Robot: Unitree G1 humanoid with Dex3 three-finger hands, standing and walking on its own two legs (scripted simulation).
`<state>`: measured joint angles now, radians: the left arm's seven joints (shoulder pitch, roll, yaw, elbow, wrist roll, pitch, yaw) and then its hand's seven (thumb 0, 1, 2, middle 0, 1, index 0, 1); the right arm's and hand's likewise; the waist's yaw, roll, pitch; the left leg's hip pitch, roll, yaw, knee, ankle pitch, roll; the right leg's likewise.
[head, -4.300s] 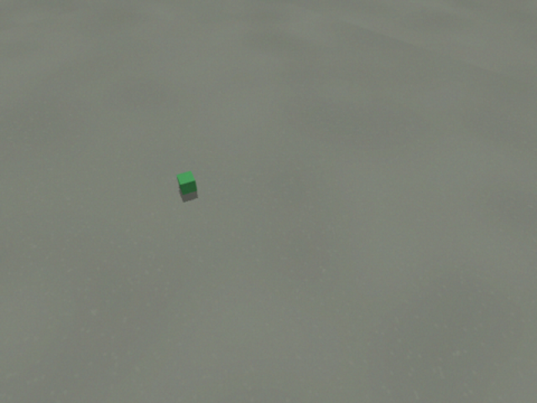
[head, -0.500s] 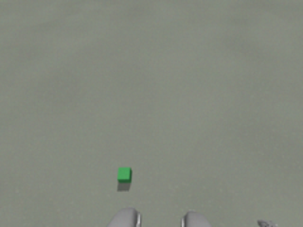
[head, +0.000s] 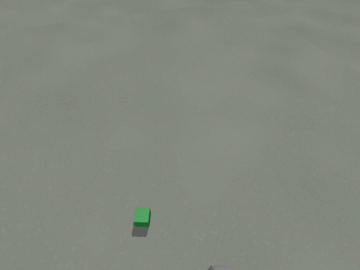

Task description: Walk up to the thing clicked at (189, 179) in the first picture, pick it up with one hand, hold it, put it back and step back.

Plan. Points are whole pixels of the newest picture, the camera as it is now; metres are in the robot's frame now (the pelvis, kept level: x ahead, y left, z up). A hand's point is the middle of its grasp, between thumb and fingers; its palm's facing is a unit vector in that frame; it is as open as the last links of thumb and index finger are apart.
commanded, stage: walk up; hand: left
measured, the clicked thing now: (142, 217) +0.47 +0.17 -0.72
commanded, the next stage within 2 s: none
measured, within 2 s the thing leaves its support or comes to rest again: neither
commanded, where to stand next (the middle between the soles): +0.08 +0.00 m, yaw -4 degrees
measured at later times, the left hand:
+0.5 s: hand out of the picture +0.12 +0.25 -0.13, palm faces -0.07 -0.92 -0.37, open 7.4 cm
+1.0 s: hand out of the picture +0.12 +0.24 -0.13, palm faces -0.08 -0.94 -0.34, open 7.4 cm
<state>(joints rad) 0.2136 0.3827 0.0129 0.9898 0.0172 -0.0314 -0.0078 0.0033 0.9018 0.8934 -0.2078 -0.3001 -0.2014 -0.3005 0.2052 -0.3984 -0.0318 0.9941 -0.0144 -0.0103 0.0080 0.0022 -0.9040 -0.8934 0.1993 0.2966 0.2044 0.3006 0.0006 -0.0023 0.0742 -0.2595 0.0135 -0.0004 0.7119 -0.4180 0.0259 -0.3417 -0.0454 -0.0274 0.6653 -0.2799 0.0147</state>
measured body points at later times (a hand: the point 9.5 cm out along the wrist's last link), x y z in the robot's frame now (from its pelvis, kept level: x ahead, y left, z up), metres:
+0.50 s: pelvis +0.02 +0.00 +0.02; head +0.04 -0.01 +0.46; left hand +0.13 +0.30 -0.10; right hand +0.10 -0.32 -0.11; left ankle -0.01 +0.12 -0.72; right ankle +0.05 -0.13 -0.72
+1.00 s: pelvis +0.02 +0.00 +0.02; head +0.03 +0.00 +0.47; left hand +0.12 +0.29 -0.11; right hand +0.07 -0.31 -0.11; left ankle -0.01 +0.12 -0.72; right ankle +0.05 -0.13 -0.72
